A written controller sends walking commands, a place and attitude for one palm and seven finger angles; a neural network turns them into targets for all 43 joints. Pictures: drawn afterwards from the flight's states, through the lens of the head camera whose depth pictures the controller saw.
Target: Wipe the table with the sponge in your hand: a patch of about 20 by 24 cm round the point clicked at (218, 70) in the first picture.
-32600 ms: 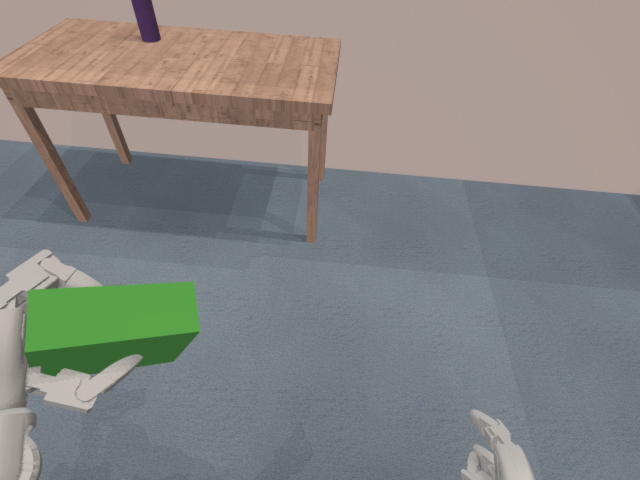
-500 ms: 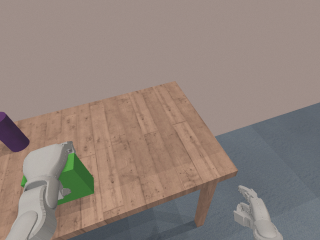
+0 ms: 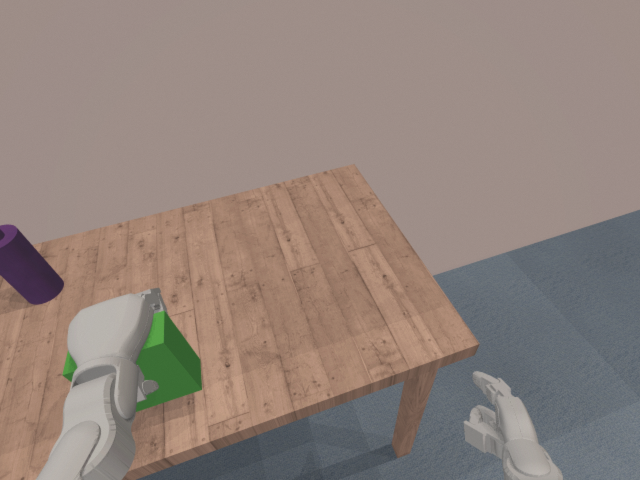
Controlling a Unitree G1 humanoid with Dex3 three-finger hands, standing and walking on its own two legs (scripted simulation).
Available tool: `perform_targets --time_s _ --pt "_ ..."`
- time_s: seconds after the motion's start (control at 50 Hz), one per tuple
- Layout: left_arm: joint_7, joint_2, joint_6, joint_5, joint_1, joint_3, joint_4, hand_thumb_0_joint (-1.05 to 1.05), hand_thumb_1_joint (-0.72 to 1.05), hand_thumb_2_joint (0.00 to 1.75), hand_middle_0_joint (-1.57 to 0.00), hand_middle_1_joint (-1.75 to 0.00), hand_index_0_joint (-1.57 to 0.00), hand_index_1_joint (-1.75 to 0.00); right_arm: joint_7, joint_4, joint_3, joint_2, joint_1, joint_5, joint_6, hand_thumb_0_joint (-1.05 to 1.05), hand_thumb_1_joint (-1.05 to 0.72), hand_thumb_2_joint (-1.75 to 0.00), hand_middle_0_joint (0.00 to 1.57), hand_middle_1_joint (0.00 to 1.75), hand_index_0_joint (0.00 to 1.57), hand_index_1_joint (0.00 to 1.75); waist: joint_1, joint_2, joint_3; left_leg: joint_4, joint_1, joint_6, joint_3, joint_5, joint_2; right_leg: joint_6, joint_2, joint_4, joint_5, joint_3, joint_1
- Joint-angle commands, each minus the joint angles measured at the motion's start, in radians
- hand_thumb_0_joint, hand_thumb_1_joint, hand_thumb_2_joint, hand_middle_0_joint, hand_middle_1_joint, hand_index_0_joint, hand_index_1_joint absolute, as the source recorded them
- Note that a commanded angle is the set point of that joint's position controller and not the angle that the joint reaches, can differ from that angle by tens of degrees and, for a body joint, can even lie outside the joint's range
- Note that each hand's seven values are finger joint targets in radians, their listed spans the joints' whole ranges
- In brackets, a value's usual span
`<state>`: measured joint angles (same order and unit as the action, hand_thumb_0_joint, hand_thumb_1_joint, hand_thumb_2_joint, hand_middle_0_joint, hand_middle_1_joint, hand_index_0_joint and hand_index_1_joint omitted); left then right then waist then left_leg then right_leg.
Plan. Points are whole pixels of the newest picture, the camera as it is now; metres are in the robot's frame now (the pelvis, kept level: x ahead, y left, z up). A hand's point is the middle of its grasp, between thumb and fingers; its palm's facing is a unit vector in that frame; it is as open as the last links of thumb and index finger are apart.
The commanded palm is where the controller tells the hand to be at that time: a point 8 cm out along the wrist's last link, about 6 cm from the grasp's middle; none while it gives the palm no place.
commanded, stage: move the sponge above the wiping area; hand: left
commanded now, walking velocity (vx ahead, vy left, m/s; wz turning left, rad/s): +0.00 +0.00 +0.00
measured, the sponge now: (147, 374) +0.22 +0.29 -0.01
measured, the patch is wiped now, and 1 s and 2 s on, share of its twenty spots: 0.00 0.00 0.00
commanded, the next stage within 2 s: lower the sponge onto the table in 1.10 s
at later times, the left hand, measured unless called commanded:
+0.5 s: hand (142, 359) +0.23 +0.29 +0.02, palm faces -0.07 -0.11 -0.99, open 9.4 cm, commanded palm +0.21 +0.28 +0.09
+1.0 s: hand (134, 364) +0.22 +0.30 +0.02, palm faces -0.05 -0.11 -0.99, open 9.4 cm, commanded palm +0.20 +0.29 +0.09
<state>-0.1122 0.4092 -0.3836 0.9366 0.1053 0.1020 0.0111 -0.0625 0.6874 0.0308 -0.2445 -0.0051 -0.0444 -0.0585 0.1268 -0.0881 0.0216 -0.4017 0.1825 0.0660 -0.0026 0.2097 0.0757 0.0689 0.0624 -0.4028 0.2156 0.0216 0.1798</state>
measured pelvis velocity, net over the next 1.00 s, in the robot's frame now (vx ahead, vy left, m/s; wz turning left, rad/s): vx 0.00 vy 0.00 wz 0.00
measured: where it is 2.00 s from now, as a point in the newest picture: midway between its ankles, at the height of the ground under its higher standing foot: outside the picture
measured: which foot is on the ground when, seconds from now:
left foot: down 0.00-1.00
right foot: down 0.00-1.00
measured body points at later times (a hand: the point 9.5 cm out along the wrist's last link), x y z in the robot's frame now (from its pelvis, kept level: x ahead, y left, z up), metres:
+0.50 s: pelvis +0.00 -0.01 +0.00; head +0.00 -0.04 +0.45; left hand +0.23 +0.29 +0.08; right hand +0.24 -0.23 -0.09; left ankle +0.00 +0.08 -0.74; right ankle +0.00 -0.08 -0.74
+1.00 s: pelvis +0.00 +0.00 +0.00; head +0.00 -0.03 +0.45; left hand +0.22 +0.30 +0.08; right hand +0.24 -0.22 -0.09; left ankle +0.00 +0.08 -0.74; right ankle +0.00 -0.08 -0.74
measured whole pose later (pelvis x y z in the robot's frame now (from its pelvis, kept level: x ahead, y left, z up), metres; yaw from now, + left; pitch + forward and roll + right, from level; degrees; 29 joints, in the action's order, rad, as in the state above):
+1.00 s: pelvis +0.00 +0.00 +0.00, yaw +0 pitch +0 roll +0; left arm -0.16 0.41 -0.31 0.94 0.12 0.07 0.13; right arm -0.08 0.70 0.00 -0.25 -0.04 -0.05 -0.04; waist 0.12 -0.07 0.03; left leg -0.44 0.21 0.06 -0.01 0.23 0.07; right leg 0.07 0.07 -0.42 0.23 0.02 0.20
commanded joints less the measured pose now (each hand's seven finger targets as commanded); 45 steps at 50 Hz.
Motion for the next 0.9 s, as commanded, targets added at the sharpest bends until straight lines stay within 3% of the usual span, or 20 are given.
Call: perform_targets --time_s 0.0,0.04,0.08,0.12,0.18,0.22,0.26,0.28,0.32,0.38,0.42,0.48,0.56,0.58,0.62,0.68,0.72,0.78,0.84,0.88 --pt "-0.046 0.190 -0.004 0.040 -0.225 -0.107 -0.204 0.00 0.10 1.30 -1.20 -1.60 -1.20 -1.60 -0.001 -0.176 -0.032 -0.107 0.216 0.002 0.046 0.00 -0.90 -0.90 0.20 0.30 0.20 0.30 -0.009 0.037 0.213 0.036 -0.055 -0.030 -0.119 -0.229 -0.043 0.027 -0.043 0.047 -0.166 -0.141 -0.079" --pt "-0.048 0.202 -0.006 0.044 -0.234 -0.116 -0.188 0.00 0.10 1.30 -1.20 -1.60 -1.20 -1.60 -0.001 -0.167 -0.036 -0.112 0.211 0.002 0.043 0.00 -0.90 -0.90 0.20 0.30 0.20 0.30 -0.010 0.059 0.216 0.030 -0.058 -0.030 -0.117 -0.236 -0.045 0.025 -0.044 0.047 -0.181 -0.147 -0.071" --pt "-0.055 0.220 -0.007 0.044 -0.202 -0.140 -0.217 0.00 0.10 1.30 -1.20 -1.60 -1.20 -1.60 0.002 -0.177 -0.036 -0.112 0.217 0.004 0.042 0.00 -0.90 -0.90 0.20 0.30 0.20 0.30 0.001 0.024 0.220 0.032 -0.057 -0.027 -0.116 -0.246 -0.040 0.033 -0.039 0.042 -0.198 -0.165 -0.093" --pt "-0.056 0.191 -0.009 0.041 -0.183 -0.121 -0.204 0.00 0.10 1.30 -1.20 -1.60 -1.20 -1.60 0.003 -0.178 -0.037 -0.107 0.212 0.003 0.040 0.00 -0.90 -0.90 0.20 0.30 0.20 0.30 -0.006 0.058 0.217 0.025 -0.048 -0.024 -0.107 -0.257 -0.042 0.025 -0.047 0.038 -0.224 -0.150 -0.097" --pt "-0.065 0.250 -0.016 0.043 -0.178 -0.176 -0.196 0.00 0.10 1.30 -1.20 -1.60 -1.20 -1.60 0.000 -0.171 -0.037 -0.117 0.220 0.004 0.034 0.00 -0.90 -0.90 0.20 0.30 0.20 0.30 0.003 0.044 0.213 0.023 -0.039 -0.019 -0.104 -0.234 -0.034 0.030 -0.043 0.042 -0.225 -0.184 -0.106" --pt "-0.064 0.205 -0.013 0.035 -0.168 -0.141 -0.190 0.00 0.10 1.30 -1.20 -1.60 -1.20 -1.60 -0.002 -0.175 -0.038 -0.109 0.214 0.000 0.039 0.00 -0.90 -0.90 0.20 0.30 0.20 0.30 -0.007 0.041 0.213 0.014 -0.042 -0.016 -0.094 -0.246 -0.036 0.024 -0.051 0.038 -0.245 -0.162 -0.103" --pt "-0.063 0.201 -0.008 0.030 -0.187 -0.132 -0.175 0.00 0.10 1.30 -1.20 -1.60 -1.20 -1.60 -0.005 -0.171 -0.040 -0.112 0.210 -0.001 0.039 0.00 -0.90 -0.90 0.20 0.30 0.20 0.30 -0.016 0.045 0.193 0.016 -0.032 -0.015 -0.092 -0.229 -0.035 0.022 -0.053 0.044 -0.236 -0.163 -0.090" --pt "-0.064 0.236 -0.006 0.028 -0.188 -0.163 -0.182 0.00 0.10 1.30 -1.20 -1.60 -1.20 -1.60 -0.007 -0.171 -0.040 -0.116 0.212 -0.002 0.041 0.00 -0.90 -0.90 0.20 0.30 0.20 0.30 -0.011 0.026 0.193 0.016 -0.037 -0.013 -0.101 -0.214 -0.032 0.028 -0.045 0.049 -0.214 -0.184 -0.086" --pt "-0.059 0.187 0.008 0.026 -0.207 -0.115 -0.163 0.00 0.10 1.30 -1.20 -1.60 -1.20 -1.60 -0.012 -0.170 -0.040 -0.110 0.204 -0.002 0.047 0.00 -0.90 -0.90 0.20 0.30 0.20 0.30 -0.027 0.043 0.183 0.010 -0.033 -0.010 -0.092 -0.208 -0.033 0.020 -0.052 0.052 -0.209 -0.164 -0.072" --pt "-0.064 0.245 0.034 0.029 -0.242 -0.164 -0.146 0.00 0.10 1.30 -1.20 -1.60 -1.20 -1.60 -0.020 -0.160 -0.047 -0.118 0.191 0.001 0.056 0.00 -0.90 -0.90 0.20 0.30 0.20 0.30 -0.022 0.043 0.198 0.005 -0.041 -0.006 -0.097 -0.191 -0.032 0.024 -0.045 0.057 -0.184 -0.183 -0.061" --pt "-0.068 0.207 0.056 0.030 -0.243 -0.133 -0.127 0.00 0.10 1.30 -1.20 -1.60 -1.20 -1.60 -0.021 -0.159 -0.050 -0.111 0.182 0.001 0.063 0.00 -0.90 -0.90 0.20 0.30 0.20 0.30 -0.029 0.039 0.203 -0.001 -0.037 -0.005 -0.084 -0.195 -0.033 0.018 -0.053 0.054 -0.192 -0.165 -0.058" --pt "-0.083 0.252 0.073 0.033 -0.204 -0.187 -0.127 0.00 0.10 1.30 -1.20 -1.60 -1.20 -1.60 -0.018 -0.153 -0.056 -0.119 0.177 0.004 0.068 0.00 -0.90 -0.90 0.20 0.30 0.20 0.30 -0.011 0.025 0.235 -0.009 -0.037 -0.008 -0.091 -0.220 -0.030 0.027 -0.049 0.041 -0.232 -0.186 -0.079" --pt "-0.100 0.221 0.073 0.030 -0.169 -0.175 -0.097 0.00 0.10 1.30 -1.20 -1.60 -1.20 -1.60 -0.011 -0.152 -0.062 -0.119 0.169 0.001 0.066 0.00 -0.90 -0.90 0.20 0.30 0.20 0.30 -0.011 0.038 0.234 -0.012 -0.010 -0.012 -0.079 -0.243 -0.033 0.021 -0.059 0.023 -0.287 -0.167 -0.090" --pt "-0.103 0.257 0.066 0.027 -0.149 -0.213 -0.097 0.00 0.10 1.30 -1.20 -1.60 -1.20 -1.60 -0.010 -0.151 -0.062 -0.124 0.175 0.000 0.064 0.00 -0.90 -0.90 0.20 0.30 0.20 0.30 -0.002 0.029 0.228 -0.011 -0.011 -0.013 -0.090 -0.238 -0.031 0.028 -0.051 0.023 -0.274 -0.182 -0.088" --pt "-0.104 0.213 0.064 0.022 -0.157 -0.172 -0.121 0.00 0.10 1.30 -1.20 -1.60 -1.20 -1.60 -0.008 -0.160 -0.062 -0.117 0.175 -0.003 0.066 0.00 -0.90 -0.90 0.20 0.30 0.20 0.30 -0.012 0.029 0.236 -0.011 -0.012 -0.011 -0.082 -0.243 -0.035 0.019 -0.058 0.018 -0.280 -0.161 -0.090" --pt "-0.109 0.269 0.053 0.018 -0.135 -0.227 -0.113 0.00 0.10 1.30 -1.20 -1.60 -1.20 -1.60 -0.009 -0.154 -0.062 -0.125 0.182 -0.002 0.061 0.00 -0.90 -0.90 0.20 0.30 0.20 0.30 -0.002 0.044 0.227 -0.010 -0.010 -0.011 -0.094 -0.228 -0.033 0.024 -0.052 0.024 -0.261 -0.181 -0.090" --pt "-0.103 0.221 0.057 0.018 -0.164 -0.174 -0.128 0.00 0.10 1.30 -1.20 -1.60 -1.20 -1.60 -0.010 -0.160 -0.060 -0.118 0.182 -0.005 0.063 0.00 -0.90 -0.90 0.20 0.30 0.20 0.30 -0.016 0.041 0.218 -0.010 -0.012 -0.008 -0.088 -0.226 -0.035 0.017 -0.057 0.026 -0.255 -0.161 -0.078" --pt "-0.099 0.239 0.060 0.011 -0.154 -0.188 -0.128 0.00 0.10 1.30 -1.20 -1.60 -1.20 -1.60 -0.012 -0.157 -0.060 -0.122 0.181 -0.003 0.065 0.00 -0.90 -0.90 0.20 0.30 0.20 0.30 -0.014 0.038 0.207 -0.007 -0.017 -0.008 -0.100 -0.208 -0.034 0.021 -0.050 0.034 -0.221 -0.170 -0.066" --pt "-0.093 0.204 0.072 0.016 -0.192 -0.147 -0.109 0.00 0.10 1.30 -1.20 -1.60 -1.20 -1.60 -0.016 -0.154 -0.060 -0.117 0.174 -0.004 0.066 0.00 -0.90 -0.90 0.20 0.30 0.20 0.30 -0.026 0.041 0.188 0.000 -0.016 -0.009 -0.100 -0.180 -0.039 0.015 -0.053 0.046 -0.169 -0.152 -0.040" --pt "-0.096 0.254 0.081 0.021 -0.237 -0.182 -0.118 0.00 0.10 1.30 -1.20 -1.60 -1.20 -1.60 -0.020 -0.151 -0.058 -0.123 0.177 -0.003 0.068 0.00 -0.90 -0.90 0.20 0.30 0.20 0.30 -0.022 0.025 0.191 0.004 -0.026 -0.010 -0.111 -0.166 -0.038 0.023 -0.045 0.050 -0.136 -0.167 -0.033"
